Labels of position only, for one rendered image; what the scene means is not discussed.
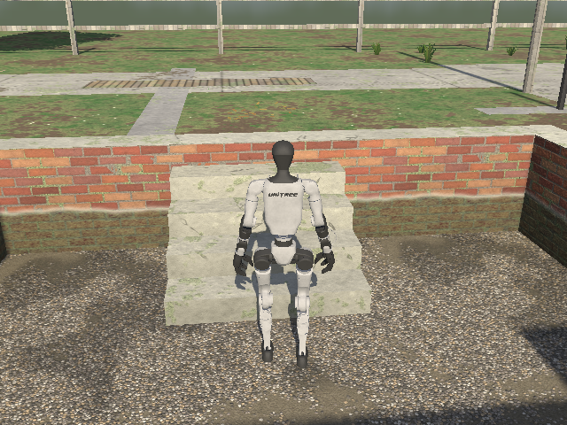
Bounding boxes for robot left hand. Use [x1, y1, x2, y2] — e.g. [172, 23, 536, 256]
[233, 253, 253, 276]

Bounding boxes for robot right thigh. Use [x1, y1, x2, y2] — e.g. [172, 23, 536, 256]
[295, 247, 314, 312]

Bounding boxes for robot right upper arm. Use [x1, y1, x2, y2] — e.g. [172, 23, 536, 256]
[301, 179, 324, 227]

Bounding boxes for robot right hand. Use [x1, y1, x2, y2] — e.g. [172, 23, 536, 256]
[315, 251, 335, 274]

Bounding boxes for robot left upper arm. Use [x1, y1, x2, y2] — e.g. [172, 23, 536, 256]
[243, 179, 265, 228]

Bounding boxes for robot left forearm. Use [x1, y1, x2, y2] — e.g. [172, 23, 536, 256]
[235, 215, 252, 256]

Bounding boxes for robot left shin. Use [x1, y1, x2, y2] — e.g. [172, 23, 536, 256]
[259, 293, 272, 351]

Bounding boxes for robot right forearm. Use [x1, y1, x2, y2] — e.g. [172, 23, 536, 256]
[315, 214, 332, 253]

